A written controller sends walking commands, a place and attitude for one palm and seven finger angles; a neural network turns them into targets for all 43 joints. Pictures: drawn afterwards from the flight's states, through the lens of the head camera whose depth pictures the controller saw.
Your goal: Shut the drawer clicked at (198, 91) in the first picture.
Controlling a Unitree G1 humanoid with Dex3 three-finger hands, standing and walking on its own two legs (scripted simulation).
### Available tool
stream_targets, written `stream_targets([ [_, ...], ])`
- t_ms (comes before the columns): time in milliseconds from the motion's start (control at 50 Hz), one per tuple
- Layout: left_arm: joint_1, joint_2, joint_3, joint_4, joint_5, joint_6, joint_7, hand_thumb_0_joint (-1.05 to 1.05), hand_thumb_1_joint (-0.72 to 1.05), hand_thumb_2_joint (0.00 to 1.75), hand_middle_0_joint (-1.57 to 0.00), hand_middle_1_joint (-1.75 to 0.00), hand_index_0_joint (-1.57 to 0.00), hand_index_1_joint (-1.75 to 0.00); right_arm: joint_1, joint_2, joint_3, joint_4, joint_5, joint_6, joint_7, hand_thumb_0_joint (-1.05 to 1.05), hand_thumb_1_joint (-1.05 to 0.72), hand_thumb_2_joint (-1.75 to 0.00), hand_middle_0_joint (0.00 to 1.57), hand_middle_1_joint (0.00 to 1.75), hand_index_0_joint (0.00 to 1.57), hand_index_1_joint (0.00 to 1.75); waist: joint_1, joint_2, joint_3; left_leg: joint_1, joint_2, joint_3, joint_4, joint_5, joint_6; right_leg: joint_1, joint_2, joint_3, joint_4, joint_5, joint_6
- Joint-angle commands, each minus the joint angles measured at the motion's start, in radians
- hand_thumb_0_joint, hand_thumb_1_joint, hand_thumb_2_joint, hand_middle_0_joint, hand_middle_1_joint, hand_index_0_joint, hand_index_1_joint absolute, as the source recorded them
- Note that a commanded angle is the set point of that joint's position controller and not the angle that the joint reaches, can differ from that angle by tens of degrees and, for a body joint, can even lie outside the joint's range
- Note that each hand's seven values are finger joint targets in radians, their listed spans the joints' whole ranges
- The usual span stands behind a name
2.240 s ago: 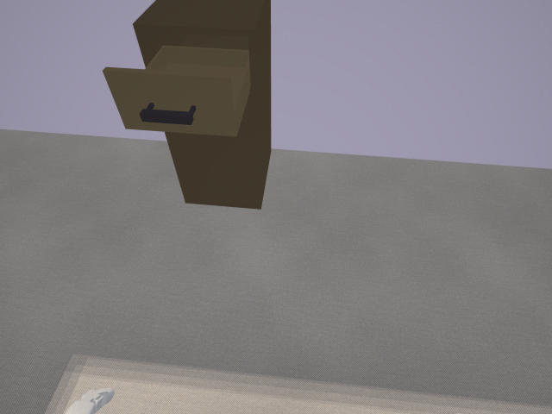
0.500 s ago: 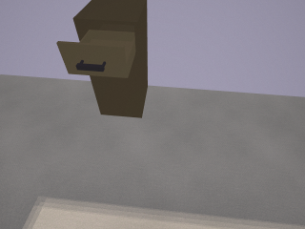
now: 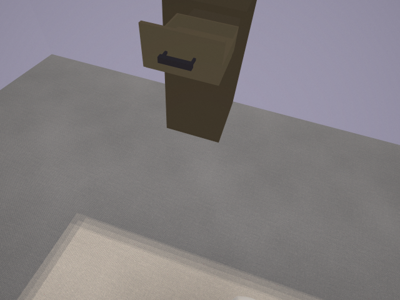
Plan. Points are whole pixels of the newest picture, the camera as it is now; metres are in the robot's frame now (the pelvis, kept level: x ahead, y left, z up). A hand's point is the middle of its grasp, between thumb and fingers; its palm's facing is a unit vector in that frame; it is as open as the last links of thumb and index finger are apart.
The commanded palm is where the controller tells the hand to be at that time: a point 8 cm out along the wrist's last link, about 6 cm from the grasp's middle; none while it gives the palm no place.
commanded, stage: walk to a spot facing it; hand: left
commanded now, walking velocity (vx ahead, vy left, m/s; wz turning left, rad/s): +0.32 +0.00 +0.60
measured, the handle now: (177, 59) +0.91 +0.12 -0.02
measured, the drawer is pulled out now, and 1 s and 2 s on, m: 0.28 0.28 0.28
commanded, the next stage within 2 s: turn to face it in 0.80 s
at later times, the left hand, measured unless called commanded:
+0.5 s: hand (115, 297) +0.15 +0.18 -0.13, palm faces +0.30 -0.92 -0.24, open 7.3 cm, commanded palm none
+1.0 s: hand out of the picture +0.08 +0.19 -0.18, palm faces +0.60 -0.77 -0.22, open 7.3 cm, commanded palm none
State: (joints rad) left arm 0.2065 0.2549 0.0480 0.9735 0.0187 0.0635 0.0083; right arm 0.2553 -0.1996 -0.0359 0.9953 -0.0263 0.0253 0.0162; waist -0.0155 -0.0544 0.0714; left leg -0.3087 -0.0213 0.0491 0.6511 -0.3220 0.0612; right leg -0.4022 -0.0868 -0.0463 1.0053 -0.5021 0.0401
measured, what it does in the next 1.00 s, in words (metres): walks ahead, turning left: right foot, then left foot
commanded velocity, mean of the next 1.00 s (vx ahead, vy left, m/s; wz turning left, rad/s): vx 0.16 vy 0.00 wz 0.43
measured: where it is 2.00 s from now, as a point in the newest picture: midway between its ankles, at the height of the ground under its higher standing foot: (175, 290)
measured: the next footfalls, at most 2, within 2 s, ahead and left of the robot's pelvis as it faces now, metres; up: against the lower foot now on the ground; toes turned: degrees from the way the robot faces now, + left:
right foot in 0.42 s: +0.19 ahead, -0.13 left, +0.00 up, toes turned +10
left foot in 0.90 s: +0.27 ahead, +0.15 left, +0.00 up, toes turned +39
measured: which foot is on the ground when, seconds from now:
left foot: down 0.00-0.42, up 0.44-0.88, down 0.90-1.00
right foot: up 0.00-0.40, down 0.42-0.90, up 0.92-1.00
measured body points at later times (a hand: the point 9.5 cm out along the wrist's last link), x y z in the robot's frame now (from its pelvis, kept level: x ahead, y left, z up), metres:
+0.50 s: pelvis +0.11 -0.04 +0.01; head +0.11 -0.06 +0.46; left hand +0.13 +0.22 -0.11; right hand +0.16 -0.29 -0.15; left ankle +0.03 +0.07 -0.67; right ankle +0.15 -0.14 -0.72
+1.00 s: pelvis +0.22 +0.05 +0.00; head +0.26 +0.11 +0.44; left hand +0.05 +0.23 -0.16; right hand +0.49 -0.06 -0.13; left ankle +0.24 +0.12 -0.72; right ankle +0.20 -0.12 -0.63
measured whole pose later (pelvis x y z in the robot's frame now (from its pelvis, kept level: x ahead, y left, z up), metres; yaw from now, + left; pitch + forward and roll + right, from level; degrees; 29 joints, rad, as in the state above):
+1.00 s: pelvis +0.22 +0.05 +0.00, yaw +32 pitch +0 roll -1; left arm 0.36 0.22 0.04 1.01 0.00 0.01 0.03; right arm 0.04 -0.20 -0.02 0.89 -0.02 -0.01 0.01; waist 0.07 -0.05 0.15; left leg -0.38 -0.02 0.16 0.64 -0.26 0.12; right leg -0.37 -0.13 -0.08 1.24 -0.52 0.07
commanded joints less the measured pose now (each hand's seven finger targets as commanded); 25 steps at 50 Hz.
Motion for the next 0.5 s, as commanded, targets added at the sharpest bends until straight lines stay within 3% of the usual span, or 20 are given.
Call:
stream_targets([
  [0,-0.036,0.087,0.040,-0.093,0.011,-0.054,-0.019,0.00,0.90,0.90,-0.20,-0.30,-0.20,-0.30,0.021,-0.206,-0.044,-0.068,0.003,-0.044,-0.027,0.00,-0.90,-0.90,0.20,0.30,0.20,0.30,0.003,0.164,-0.003,0.033,0.254,-0.476,-0.483,-0.291,0.098,-0.211,-0.013,0.063,0.154,0.145,0.001],
  [20,-0.017,0.075,0.036,-0.085,0.009,-0.058,-0.023,0.00,0.90,0.90,-0.20,-0.30,-0.20,-0.30,0.028,-0.202,-0.047,-0.065,0.005,-0.052,-0.029,0.00,-0.90,-0.90,0.20,0.30,0.20,0.30,0.005,0.162,-0.022,0.056,0.230,-0.430,-0.469,-0.234,0.098,-0.198,-0.007,0.049,0.123,0.165,0.007],
  [60,-0.006,0.062,0.035,-0.080,0.008,-0.064,-0.027,0.00,0.90,0.90,-0.20,-0.30,-0.20,-0.30,0.066,-0.195,-0.052,-0.053,0.009,-0.062,-0.029,0.00,-0.90,-0.90,0.20,0.30,0.20,0.30,-0.001,0.155,-0.060,0.125,0.208,-0.398,-0.457,-0.157,0.105,-0.201,0.002,0.036,0.071,0.183,0.016],
  [140,-0.062,0.056,0.036,-0.105,0.009,-0.076,-0.026,0.00,0.90,0.90,-0.20,-0.30,-0.20,-0.30,0.144,-0.174,-0.056,-0.031,0.010,-0.069,-0.029,0.00,-0.90,-0.90,0.20,0.30,0.20,0.30,-0.036,0.157,-0.042,0.209,0.213,-0.452,-0.462,-0.120,0.136,-0.252,0.008,0.036,-0.034,0.179,0.029],
  [200,-0.093,0.049,0.037,-0.127,0.007,-0.081,-0.026,0.00,0.90,0.90,-0.20,-0.30,-0.20,-0.30,0.151,-0.183,-0.064,-0.028,0.006,-0.070,-0.028,0.00,-0.90,-0.90,0.20,0.30,0.20,0.30,-0.040,0.170,-0.026,0.204,0.226,-0.485,-0.465,-0.133,0.156,-0.248,0.004,0.043,-0.119,0.160,0.034],
  [260,-0.116,0.042,0.036,-0.145,0.005,-0.088,-0.028,0.00,0.90,0.90,-0.20,-0.30,-0.20,-0.30,0.146,-0.188,-0.067,-0.030,0.003,-0.070,-0.027,0.00,-0.90,-0.90,0.20,0.30,0.20,0.30,-0.040,0.176,-0.017,0.169,0.213,-0.495,-0.445,-0.094,0.157,-0.175,0.020,0.035,-0.236,0.149,0.032],
  [320,-0.046,0.035,0.037,-0.132,0.002,-0.096,-0.027,0.00,0.90,0.90,-0.20,-0.30,-0.20,-0.30,0.089,-0.198,-0.070,-0.043,0.000,-0.065,-0.026,0.00,-0.90,-0.90,0.20,0.30,0.20,0.30,-0.001,0.195,-0.039,0.081,0.179,-0.470,-0.377,-0.014,0.137,0.013,0.062,0.007,-0.373,0.159,0.027],
  [340,0.007,0.043,0.041,-0.118,0.002,-0.101,-0.026,0.00,0.90,0.90,-0.20,-0.30,-0.20,-0.30,0.064,-0.192,-0.071,-0.050,0.002,-0.062,-0.025,0.00,-0.90,-0.90,0.20,0.30,0.20,0.30,0.027,0.179,-0.049,0.016,0.157,-0.451,-0.320,0.009,0.120,0.130,0.081,-0.005,-0.441,0.186,0.024],
  [360,0.084,0.056,0.048,-0.095,0.002,-0.109,-0.022,0.00,0.90,0.90,-0.20,-0.30,-0.20,-0.30,0.033,-0.183,-0.069,-0.057,0.005,-0.063,-0.024,0.00,-0.90,-0.90,0.20,0.30,0.20,0.30,0.072,0.138,-0.068,-0.097,0.120,-0.416,-0.227,-0.008,0.089,0.304,0.073,-0.001,-0.552,0.242,0.019],
  [380,0.185,0.127,0.063,-0.069,0.008,-0.122,-0.012,0.00,0.90,0.90,-0.20,-0.30,-0.20,-0.30,0.031,-0.139,-0.060,-0.070,0.012,-0.067,-0.018,0.00,-0.90,-0.90,0.20,0.30,0.20,0.30,0.115,-0.006,-0.107,-0.288,0.042,-0.329,-0.062,-0.129,0.033,0.539,-0.060,0.132,-0.659,0.148,-0.007],
  [400,0.275,0.239,0.084,-0.057,0.019,-0.127,0.002,0.00,0.90,0.90,-0.20,-0.30,-0.20,-0.30,0.044,-0.067,-0.046,-0.099,0.015,-0.074,-0.013,0.00,-0.90,-0.90,0.20,0.30,0.20,0.30,0.140,-0.307,-0.164,-0.457,-0.071,-0.125,0.283,-0.253,-0.037,0.651,-0.380,0.518,-0.806,-0.112,-0.097],
  [420,0.276,0.227,0.077,-0.058,-0.001,-0.119,0.008,0.00,0.90,0.90,-0.20,-0.30,-0.20,-0.30,-0.018,-0.131,-0.060,-0.118,-0.003,-0.072,-0.007,0.00,-0.90,-0.90,0.20,0.30,0.20,0.30,0.133,-0.197,-0.092,-0.486,-0.002,-0.135,0.422,-0.233,-0.040,0.507,-0.429,0.595,-0.874,-0.200,-0.132],
  [440,0.205,0.204,0.072,-0.077,0.000,-0.121,0.010,0.00,0.90,0.90,-0.20,-0.30,-0.20,-0.30,-0.018,-0.132,-0.066,-0.126,-0.005,-0.069,0.001,0.00,-0.90,-0.90,0.20,0.30,0.20,0.30,0.091,-0.083,-0.035,-0.491,0.036,-0.132,0.477,-0.163,-0.042,0.445,-0.424,0.536,-0.886,-0.203,-0.152],
  [460,0.163,0.183,0.064,-0.081,0.003,-0.129,0.008,0.00,0.90,0.90,-0.20,-0.30,-0.20,-0.30,-0.022,-0.117,-0.064,-0.108,-0.005,-0.065,0.010,0.00,-0.90,-0.90,0.20,0.30,0.20,0.30,0.075,-0.114,-0.012,-0.458,0.066,-0.114,0.519,-0.097,-0.044,0.360,-0.385,0.486,-0.889,-0.206,-0.140],
  [480,0.134,0.129,0.046,-0.077,0.003,-0.135,0.007,0.00,0.90,0.90,-0.20,-0.30,-0.20,-0.30,-0.030,-0.117,-0.062,-0.086,-0.008,-0.055,0.019,0.00,-0.90,-0.90,0.20,0.30,0.20,0.30,0.053,-0.089,0.029,-0.423,0.087,-0.097,0.551,-0.025,-0.052,0.281,-0.336,0.379,-0.890,-0.127,-0.123],
])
